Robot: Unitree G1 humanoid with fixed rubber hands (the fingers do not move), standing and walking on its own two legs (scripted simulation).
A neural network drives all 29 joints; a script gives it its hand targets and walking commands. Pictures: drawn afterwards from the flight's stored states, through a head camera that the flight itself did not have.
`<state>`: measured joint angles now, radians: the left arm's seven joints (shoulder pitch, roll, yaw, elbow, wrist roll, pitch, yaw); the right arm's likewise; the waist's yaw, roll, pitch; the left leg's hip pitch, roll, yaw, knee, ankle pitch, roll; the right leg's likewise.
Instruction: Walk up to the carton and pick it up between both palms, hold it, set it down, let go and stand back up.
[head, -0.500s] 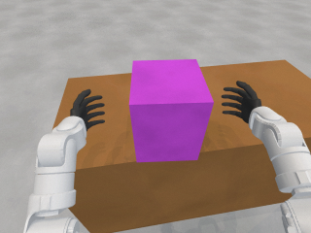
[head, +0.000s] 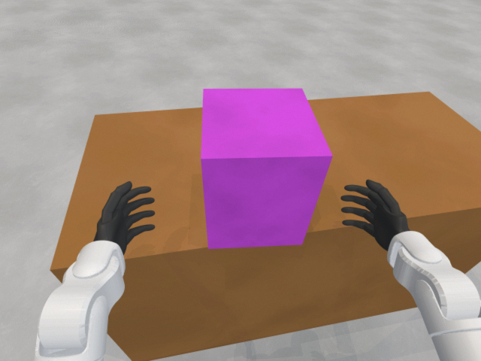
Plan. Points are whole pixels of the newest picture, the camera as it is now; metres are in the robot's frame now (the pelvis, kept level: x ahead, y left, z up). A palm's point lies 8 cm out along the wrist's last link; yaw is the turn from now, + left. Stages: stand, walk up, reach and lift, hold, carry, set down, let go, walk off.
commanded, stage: set down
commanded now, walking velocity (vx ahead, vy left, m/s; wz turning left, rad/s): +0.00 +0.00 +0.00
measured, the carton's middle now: (254, 169) +0.48 +0.00 +0.07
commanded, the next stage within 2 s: let go in 0.70 s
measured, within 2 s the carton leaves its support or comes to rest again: neither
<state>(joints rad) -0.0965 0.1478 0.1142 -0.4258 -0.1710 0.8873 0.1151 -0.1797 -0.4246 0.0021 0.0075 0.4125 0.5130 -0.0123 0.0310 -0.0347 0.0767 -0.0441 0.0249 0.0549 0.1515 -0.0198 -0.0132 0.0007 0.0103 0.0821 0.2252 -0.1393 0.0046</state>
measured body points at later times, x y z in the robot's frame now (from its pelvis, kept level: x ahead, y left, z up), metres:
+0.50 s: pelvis +0.02 +0.00 +0.00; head +0.02 +0.00 +0.45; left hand +0.25 +0.20 +0.05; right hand +0.26 -0.22 +0.05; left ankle +0.05 +0.13 -0.75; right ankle +0.00 -0.13 -0.75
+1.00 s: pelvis +0.03 -0.01 -0.01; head +0.05 -0.01 +0.44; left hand +0.19 +0.21 -0.08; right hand +0.21 -0.23 -0.08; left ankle +0.05 +0.13 -0.75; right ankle +0.00 -0.13 -0.75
